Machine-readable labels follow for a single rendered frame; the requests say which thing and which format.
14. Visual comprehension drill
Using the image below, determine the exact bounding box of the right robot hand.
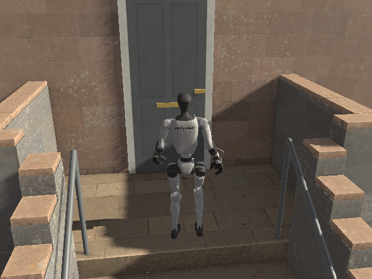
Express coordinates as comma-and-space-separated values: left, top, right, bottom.
210, 161, 223, 175

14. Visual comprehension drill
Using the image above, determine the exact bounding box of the robot head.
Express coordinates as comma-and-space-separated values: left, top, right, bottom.
175, 92, 194, 121

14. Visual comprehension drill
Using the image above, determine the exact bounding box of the robot right forearm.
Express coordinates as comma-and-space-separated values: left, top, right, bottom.
208, 141, 221, 164

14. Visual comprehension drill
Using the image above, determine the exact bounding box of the humanoid robot torso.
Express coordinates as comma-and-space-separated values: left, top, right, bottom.
171, 115, 198, 174

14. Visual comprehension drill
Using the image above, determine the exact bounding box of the left robot hand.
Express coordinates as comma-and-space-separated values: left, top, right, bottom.
153, 155, 166, 165

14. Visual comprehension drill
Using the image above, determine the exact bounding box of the left robot upper arm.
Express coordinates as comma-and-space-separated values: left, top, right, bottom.
157, 118, 173, 149

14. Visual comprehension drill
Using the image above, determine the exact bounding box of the robot left forearm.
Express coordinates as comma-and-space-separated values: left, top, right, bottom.
153, 140, 163, 158

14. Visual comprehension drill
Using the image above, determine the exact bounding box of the right robot upper arm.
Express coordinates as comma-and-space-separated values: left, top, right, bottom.
197, 117, 214, 150

